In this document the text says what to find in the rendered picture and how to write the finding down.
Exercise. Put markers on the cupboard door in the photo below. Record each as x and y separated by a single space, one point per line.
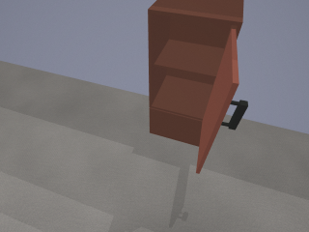
224 88

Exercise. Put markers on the handle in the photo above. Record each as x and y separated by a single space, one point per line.
239 112

